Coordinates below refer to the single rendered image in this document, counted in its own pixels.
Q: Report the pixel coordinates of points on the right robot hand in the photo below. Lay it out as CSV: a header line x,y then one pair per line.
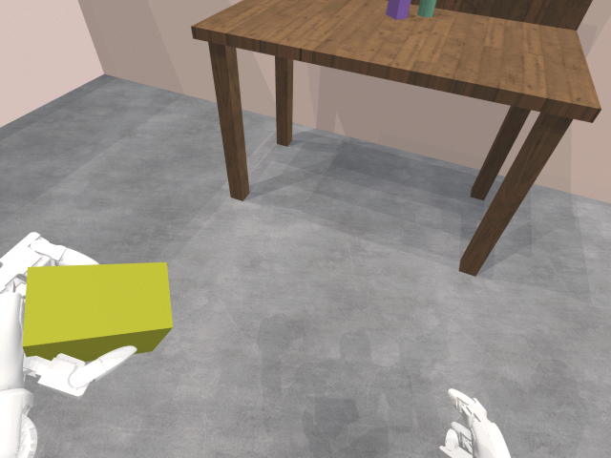
x,y
483,441

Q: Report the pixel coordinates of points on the left robot hand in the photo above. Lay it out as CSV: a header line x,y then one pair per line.
x,y
64,374

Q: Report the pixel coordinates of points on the sponge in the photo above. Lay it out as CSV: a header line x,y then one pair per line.
x,y
86,311

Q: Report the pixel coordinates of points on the table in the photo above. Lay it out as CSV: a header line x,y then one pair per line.
x,y
521,53

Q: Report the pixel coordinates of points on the robot left forearm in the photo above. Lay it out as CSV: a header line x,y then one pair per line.
x,y
19,437

